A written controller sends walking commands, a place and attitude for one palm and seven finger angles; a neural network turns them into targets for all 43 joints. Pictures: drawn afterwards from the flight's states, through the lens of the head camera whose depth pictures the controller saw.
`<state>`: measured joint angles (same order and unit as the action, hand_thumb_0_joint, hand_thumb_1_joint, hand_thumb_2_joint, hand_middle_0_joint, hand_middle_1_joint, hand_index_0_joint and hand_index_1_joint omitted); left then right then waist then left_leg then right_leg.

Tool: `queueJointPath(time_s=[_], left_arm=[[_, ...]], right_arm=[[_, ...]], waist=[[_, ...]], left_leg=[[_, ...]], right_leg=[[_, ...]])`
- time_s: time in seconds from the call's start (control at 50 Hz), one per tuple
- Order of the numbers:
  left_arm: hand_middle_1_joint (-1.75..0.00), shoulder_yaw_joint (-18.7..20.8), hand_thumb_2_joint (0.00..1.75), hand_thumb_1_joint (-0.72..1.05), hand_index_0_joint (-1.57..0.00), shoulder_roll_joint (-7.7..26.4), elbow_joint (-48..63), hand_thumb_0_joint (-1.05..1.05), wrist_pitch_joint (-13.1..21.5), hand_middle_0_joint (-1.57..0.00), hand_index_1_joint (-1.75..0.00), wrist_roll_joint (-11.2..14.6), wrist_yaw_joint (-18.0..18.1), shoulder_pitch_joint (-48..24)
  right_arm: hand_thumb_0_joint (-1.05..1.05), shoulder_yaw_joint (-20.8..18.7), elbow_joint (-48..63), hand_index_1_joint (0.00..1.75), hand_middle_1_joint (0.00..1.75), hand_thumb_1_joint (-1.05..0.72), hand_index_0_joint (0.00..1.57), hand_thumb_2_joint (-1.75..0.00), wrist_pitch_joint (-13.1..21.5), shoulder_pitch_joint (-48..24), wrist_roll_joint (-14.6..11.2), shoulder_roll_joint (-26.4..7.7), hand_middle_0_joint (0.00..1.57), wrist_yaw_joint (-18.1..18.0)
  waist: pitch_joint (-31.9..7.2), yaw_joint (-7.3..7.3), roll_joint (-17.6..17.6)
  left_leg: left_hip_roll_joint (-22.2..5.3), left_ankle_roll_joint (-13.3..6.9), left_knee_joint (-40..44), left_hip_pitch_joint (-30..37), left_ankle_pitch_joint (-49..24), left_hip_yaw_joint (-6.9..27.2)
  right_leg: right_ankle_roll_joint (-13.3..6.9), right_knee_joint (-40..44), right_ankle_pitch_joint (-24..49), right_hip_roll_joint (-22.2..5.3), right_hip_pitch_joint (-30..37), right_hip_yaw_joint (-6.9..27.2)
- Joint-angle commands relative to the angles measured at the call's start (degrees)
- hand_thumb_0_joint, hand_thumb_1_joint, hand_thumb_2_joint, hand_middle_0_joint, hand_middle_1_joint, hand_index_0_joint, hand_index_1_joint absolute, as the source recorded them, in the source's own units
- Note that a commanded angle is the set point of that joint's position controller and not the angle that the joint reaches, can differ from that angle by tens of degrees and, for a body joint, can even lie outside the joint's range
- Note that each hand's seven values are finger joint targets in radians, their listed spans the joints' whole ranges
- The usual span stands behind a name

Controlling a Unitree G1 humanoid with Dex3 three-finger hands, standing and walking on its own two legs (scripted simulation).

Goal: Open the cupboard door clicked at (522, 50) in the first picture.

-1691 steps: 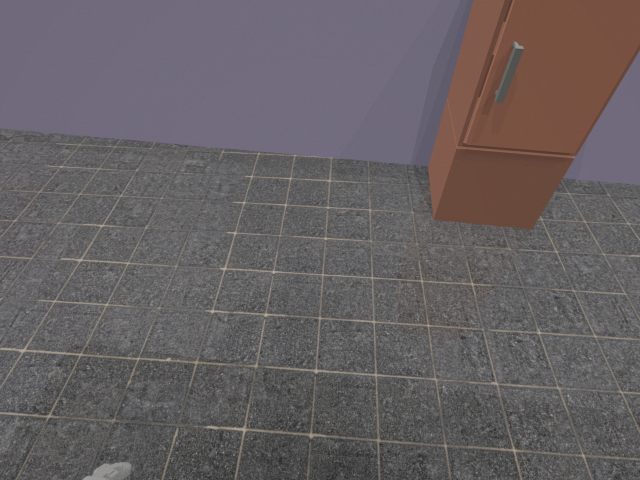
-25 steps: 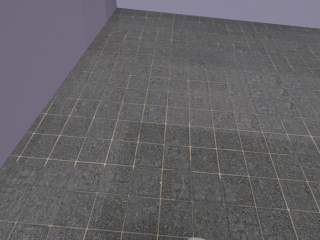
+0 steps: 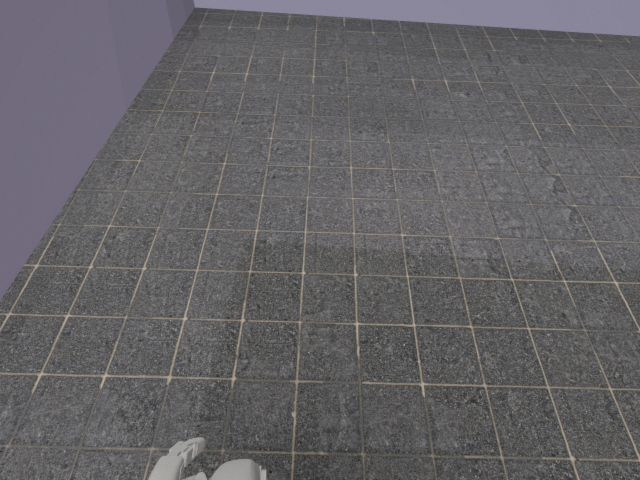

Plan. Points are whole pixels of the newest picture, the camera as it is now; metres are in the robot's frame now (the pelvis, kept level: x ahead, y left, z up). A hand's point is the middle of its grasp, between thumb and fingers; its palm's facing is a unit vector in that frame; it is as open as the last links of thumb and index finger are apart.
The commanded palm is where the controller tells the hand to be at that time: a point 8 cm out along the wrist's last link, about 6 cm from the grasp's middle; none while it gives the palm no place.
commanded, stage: turn to face it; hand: left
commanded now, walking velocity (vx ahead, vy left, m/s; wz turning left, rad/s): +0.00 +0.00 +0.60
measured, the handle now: out of the picture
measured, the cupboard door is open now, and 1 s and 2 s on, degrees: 48 48 48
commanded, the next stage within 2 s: none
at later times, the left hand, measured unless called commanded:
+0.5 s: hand out of the picture +0.06 +0.26 -0.16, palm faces +0.34 -0.90 -0.28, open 7.3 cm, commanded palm none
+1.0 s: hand out of the picture +0.00 +0.15 -0.17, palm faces +0.62 -0.75 -0.24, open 7.3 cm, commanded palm none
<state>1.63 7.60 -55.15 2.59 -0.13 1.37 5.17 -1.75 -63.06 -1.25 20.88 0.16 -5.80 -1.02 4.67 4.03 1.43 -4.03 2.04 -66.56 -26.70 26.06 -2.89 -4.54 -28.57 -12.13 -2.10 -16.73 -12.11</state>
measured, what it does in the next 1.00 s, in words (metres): steps on the spot, turning left: left foot, then right foot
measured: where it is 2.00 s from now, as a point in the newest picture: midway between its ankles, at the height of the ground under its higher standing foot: outside the picture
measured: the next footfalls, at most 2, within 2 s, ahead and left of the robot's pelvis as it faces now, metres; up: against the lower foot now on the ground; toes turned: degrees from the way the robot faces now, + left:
left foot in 0.24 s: +0.08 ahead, +0.15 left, +0.00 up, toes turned +17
right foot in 0.62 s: +0.14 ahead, -0.11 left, +0.00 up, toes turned +21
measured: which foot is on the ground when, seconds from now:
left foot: up 0.00-0.22, down 0.24-0.62, up 0.64-1.00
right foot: down 0.00-0.24, up 0.26-0.60, down 0.62-1.00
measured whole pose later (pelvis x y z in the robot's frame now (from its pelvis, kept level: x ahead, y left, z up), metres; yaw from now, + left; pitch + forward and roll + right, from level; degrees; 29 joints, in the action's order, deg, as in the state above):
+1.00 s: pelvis +0.09 -0.03 +0.00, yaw +37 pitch +0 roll +2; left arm 2.4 11.5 -51.9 -0.3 -1.4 0.7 14.7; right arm -4.0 -52.5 -4.2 3.9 0.6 -14.2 1.8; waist 7.1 -1.4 2.2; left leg -0.7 3.0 -40.7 -20.1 22.8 -6.0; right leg -0.7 -32.8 -22.0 -7.6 -10.4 -15.0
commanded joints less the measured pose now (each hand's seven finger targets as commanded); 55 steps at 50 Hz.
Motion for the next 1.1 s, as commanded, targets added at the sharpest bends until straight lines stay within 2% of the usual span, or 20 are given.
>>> queueJointPath(time_s=[0.0, 0.18, 0.2, 0.22, 0.24, 0.26, 0.36, 0.5, 0.56, 0.58, 0.6, 0.62, 0.64, 0.72, 0.94, 0.98, 1.0, 1.02, 1.06, 1.08], left_arm=[[-0.30, 2.1, 0.90, 0.90, -0.20, 8.0, 1.8, 0.00, -0.2, -0.20, -0.30, -0.8, 0.5, 4.0], [-0.30, 4.4, 0.90, 0.90, -0.20, 11.8, 3.8, 0.00, -2.2, -0.20, -0.30, -1.4, -0.1, 4.6], [-0.30, 4.2, 0.90, 0.90, -0.20, 10.7, 4.6, 0.00, -2.7, -0.20, -0.30, -1.0, -0.2, 4.6], [-0.30, 3.5, 0.90, 0.90, -0.20, 7.4, 7.0, 0.00, -3.2, -0.20, -0.30, -0.4, -0.6, 4.0], [-0.30, 3.1, 0.90, 0.90, -0.20, 9.1, 9.2, 0.00, -3.7, -0.20, -0.30, -1.2, -0.5, -0.9], [-0.30, 3.1, 0.90, 0.90, -0.20, 9.3, 10.6, 0.00, -3.5, -0.20, -0.30, -1.1, -0.9, -1.8], [-0.30, 3.8, 0.90, 0.90, -0.20, 10.2, 6.3, 0.00, -4.0, -0.20, -0.30, -1.1, -1.3, 4.1], [-0.30, 2.8, 0.90, 0.90, -0.20, 10.2, 7.9, 0.00, -3.8, -0.20, -0.30, -0.2, -0.7, 3.1], [-0.30, 3.3, 0.90, 0.90, -0.20, 12.2, 6.0, 0.00, -3.1, -0.20, -0.30, -0.1, -0.4, 11.1], [-0.30, 4.0, 0.90, 0.90, -0.20, 15.7, 5.5, 0.00, -2.4, -0.20, -0.30, -0.8, 0.0, 13.4], [-0.30, 5.1, 0.90, 0.90, -0.20, 21.4, 5.9, 0.00, -2.3, -0.20, -0.30, -1.6, 0.4, 13.2], [-0.30, 4.4, 0.90, 0.90, -0.20, 20.8, 6.3, 0.00, -2.3, -0.20, -0.30, -1.3, 0.7, 12.6], [-0.30, 3.7, 0.90, 0.90, -0.20, 17.4, 7.1, 0.00, -2.1, -0.20, -0.30, -1.3, 0.8, 8.7], [-0.30, 2.7, 0.90, 0.90, -0.20, 13.3, 8.0, 0.00, -1.9, -0.20, -0.30, -0.9, 0.7, 7.1], [-0.30, 4.4, 0.90, 0.90, -0.20, 16.6, 6.2, 0.00, -2.0, -0.20, -0.30, -1.4, 0.4, 12.1], [-0.30, 4.5, 0.90, 0.90, -0.20, 16.8, 6.6, 0.00, -2.1, -0.20, -0.30, -0.8, 0.0, 10.0], [-0.30, 4.2, 0.90, 0.90, -0.20, 14.8, 7.7, 0.00, -2.4, -0.20, -0.30, -0.4, -0.3, 8.7], [-0.30, 2.9, 0.90, 0.90, -0.20, 10.7, 10.5, 0.00, -2.8, -0.20, -0.30, -0.2, -0.5, 5.5], [-0.30, 3.2, 0.90, 0.90, -0.20, 12.6, 12.1, 0.00, -4.0, -0.20, -0.30, -0.9, 0.0, 1.8], [-0.30, 3.5, 0.90, 0.90, -0.20, 11.9, 10.5, 0.00, -4.1, -0.20, -0.30, -1.1, -0.1, 1.6]], right_arm=[[0.00, -1.0, 2.8, 0.30, 0.30, -0.90, 0.20, -0.90, -1.2, 5.8, 0.7, -2.6, 0.20, 0.6], [0.00, -2.6, 10.4, 0.30, 0.30, -0.90, 0.20, -0.90, -0.6, -2.9, 1.1, -8.4, 0.20, 1.7], [0.00, -3.4, 10.0, 0.30, 0.30, -0.90, 0.20, -0.90, -0.1, 0.3, 1.3, -11.8, 0.20, 1.8], [0.00, -4.9, 10.5, 0.30, 0.30, -0.90, 0.20, -0.90, 0.4, 2.6, 1.8, -18.7, 0.20, 1.2], [0.00, -5.2, 9.9, 0.30, 0.30, -0.90, 0.20, -0.90, 0.2, 4.5, 1.9, -21.2, 0.20, 0.3], [0.00, -5.1, 11.4, 0.30, 0.30, -0.90, 0.20, -0.90, 0.5, 1.5, 1.8, -21.4, 0.20, 0.1], [0.00, -3.7, 14.1, 0.30, 0.30, -0.90, 0.20, -0.90, 1.5, -8.3, 1.1, -18.1, 0.20, -0.6], [0.00, -4.9, 13.6, 0.30, 0.30, -0.90, 0.20, -0.90, 0.2, -8.2, 1.4, -19.8, 0.20, 0.0], [0.00, -5.1, 15.2, 0.30, 0.30, -0.90, 0.20, -0.90, -0.4, -13.1, 0.6, -19.6, 0.20, 0.3], [0.00, -4.8, 15.9, 0.30, 0.30, -0.90, 0.20, -0.90, -0.5, -13.2, 0.0, -16.3, 0.20, 0.5], [0.00, -4.2, 17.6, 0.30, 0.30, -0.90, 0.20, -0.90, -0.4, -14.0, 0.0, -12.4, 0.20, 0.9], [0.00, -4.6, 17.5, 0.30, 0.30, -0.90, 0.20, -0.90, -0.7, -15.3, 0.6, -15.5, 0.20, 1.2], [0.00, -4.6, 16.6, 0.30, 0.30, -0.90, 0.20, -0.90, -1.0, -13.6, 0.7, -14.9, 0.20, 1.5], [0.00, -3.8, 14.3, 0.30, 0.30, -0.90, 0.20, -0.90, -2.1, -14.4, 0.6, -12.3, 0.20, 2.5], [0.00, -2.5, 16.0, 0.30, 0.30, -0.90, 0.20, -0.90, -1.1, -18.2, 0.3, -11.4, 0.20, 2.5], [0.00, -3.2, 14.5, 0.30, 0.30, -0.90, 0.20, -0.90, -0.7, -11.9, 0.7, -13.7, 0.20, 2.3], [0.00, -4.5, 13.5, 0.30, 0.30, -0.90, 0.20, -0.90, -0.3, -7.2, 1.1, -18.6, 0.20, 2.1], [0.00, -6.1, 13.3, 0.30, 0.30, -0.90, 0.20, -0.90, -0.3, -3.3, 1.3, -24.6, 0.20, 1.6], [0.00, -5.3, 13.2, 0.30, 0.30, -0.90, 0.20, -0.90, -0.4, -4.7, 1.1, -23.4, 0.20, 0.8], [0.00, -5.0, 14.2, 0.30, 0.30, -0.90, 0.20, -0.90, -0.1, -8.0, 1.2, -21.7, 0.20, 0.3]], waist=[[-5.4, -0.64, 4.5], [-5.2, -1.45, 1.1], [-6.8, 0.12, -8.0], [-6.6, 1.21, -24.9], [-7.6, 2.75, -17.2], [-6.1, 0.48, -10.1], [-8.8, -3.89, -9.4], [-9.2, -2.49, -11.0], [-9.9, -6.28, -9.2], [-10.4, -7.23, 1.2], [-7.7, -7.85, 19.9], [-6.5, -7.71, 16.8], [-5.1, -4.84, 12.5], [-4.0, -3.57, 10.6], [-6.8, -5.76, 9.7], [-9.0, -1.88, 6.5], [-12.0, 0.90, -4.0], [-12.0, 2.94, -19.6], [-9.1, 1.05, -7.4], [-7.1, -0.15, -11.1]], left_leg=[[-2.0, 1.2, 4.3, 2.3, -5.6, -1.0], [-0.5, 0.3, 31.9, 11.5, -10.1, -3.6], [-3.9, -1.8, 40.6, 15.9, -17.8, 4.0], [-19.4, -10.4, 47.1, 19.7, -36.2, 27.2], [-24.0, -15.8, 48.2, 18.7, -38.6, 32.1], [-22.9, -16.1, 48.6, 14.5, -30.1, 28.1], [-9.9, -9.8, 46.1, 16.4, -33.3, 15.5], [-8.6, -10.8, 43.7, 16.8, -34.6, 18.9], [-4.9, -7.6, 38.2, 8.5, -28.3, 18.2], [0.4, -3.7, 30.6, -0.5, -14.5, 13.8], [8.9, 1.0, 15.7, -10.4, 7.6, 3.4], [5.5, 0.1, 3.3, -8.8, 11.0, 6.4], [3.9, 0.0, -1.9, -8.9, 6.1, 7.9], [2.6, 2.3, -1.0, -8.2, -2.1, 2.6], [3.9, 0.4, 28.4, 4.4, -3.4, -4.4], [4.2, -1.0, 38.8, 16.8, -14.3, -3.8], [-4.7, -5.1, 41.9, 27.5, -27.1, 7.3], [-20.5, -14.8, 44.9, 31.1, -49.6, 29.1], [-20.0, -17.1, 45.7, 23.6, -37.4, 24.6], [-15.8, -15.0, 46.4, 20.0, -33.6, 23.1]], right_leg=[[-2.4, 12.4, 19.6, -16.5, -1.5, 4.8], [1.0, -0.7, 2.8, -18.6, -0.6, 1.3], [4.2, -10.5, -2.8, -14.4, -4.0, -1.4], [9.6, -25.4, -26.0, -5.4, -17.5, -1.4], [9.0, -36.0, -27.0, -3.3, -19.6, 7.9], [8.5, -38.4, -20.9, -4.9, -18.6, 11.1], [10.3, -38.2, -9.1, -2.4, -16.9, 12.1], [10.1, -15.8, -14.0, 1.0, -7.0, 10.4], [9.5, 1.5, -2.6, 1.8, 7.5, 9.5], [7.4, 11.2, -1.1, -7.1, 16.1, 17.7], [0.5, 14.6, 6.2, -23.5, 17.0, 34.3], [-3.3, 13.2, 11.8, -26.9, 9.8, 33.5], [-3.5, 11.8, 12.6, -22.9, 7.8, 27.0], [-0.1, 7.1, 28.6, -14.7, 10.7, 12.3], [-0.4, -0.8, 38.4, -18.8, 16.4, 6.9], [3.1, -10.0, 32.3, -17.1, 9.4, 2.8], [6.5, -20.6, 14.0, -13.0, -2.2, 0.5], [10.4, -34.3, -26.1, -4.5, -17.1, 2.1], [9.0, -39.1, -22.6, -5.7, -18.2, 11.7], [9.4, -39.0, -19.3, -5.5, -17.9, 12.1]])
